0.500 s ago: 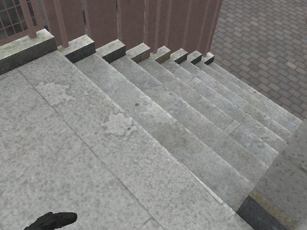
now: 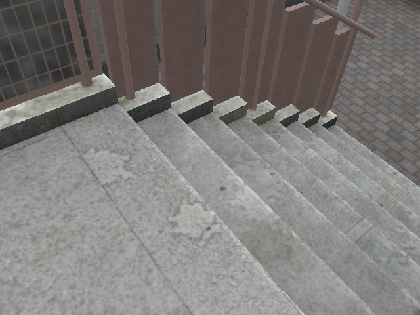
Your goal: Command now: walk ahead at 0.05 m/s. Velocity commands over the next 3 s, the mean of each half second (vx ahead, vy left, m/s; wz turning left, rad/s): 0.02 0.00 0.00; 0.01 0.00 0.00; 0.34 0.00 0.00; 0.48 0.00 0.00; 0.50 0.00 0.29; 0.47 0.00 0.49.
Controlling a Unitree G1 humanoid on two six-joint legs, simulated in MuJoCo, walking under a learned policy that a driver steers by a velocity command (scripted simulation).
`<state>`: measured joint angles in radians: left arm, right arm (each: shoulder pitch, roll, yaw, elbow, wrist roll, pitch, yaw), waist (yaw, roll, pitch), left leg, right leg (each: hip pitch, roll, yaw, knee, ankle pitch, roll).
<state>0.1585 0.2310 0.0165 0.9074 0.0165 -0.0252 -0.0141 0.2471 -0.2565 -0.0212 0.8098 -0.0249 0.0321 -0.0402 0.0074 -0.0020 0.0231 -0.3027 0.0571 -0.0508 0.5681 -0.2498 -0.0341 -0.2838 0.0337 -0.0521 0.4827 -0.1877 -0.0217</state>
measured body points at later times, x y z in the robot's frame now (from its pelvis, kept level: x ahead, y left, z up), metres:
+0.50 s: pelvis +0.06 +0.03 +0.01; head +0.06 +0.03 +0.45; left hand +0.12 +0.29 -0.14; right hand +0.13 -0.23 -0.13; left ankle +0.04 +0.14 -0.73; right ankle +0.05 -0.11 -0.73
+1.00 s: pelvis +0.05 +0.03 +0.01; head +0.06 +0.03 +0.46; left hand +0.07 +0.28 -0.15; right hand +0.08 -0.23 -0.14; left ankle +0.04 +0.14 -0.73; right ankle +0.05 -0.11 -0.73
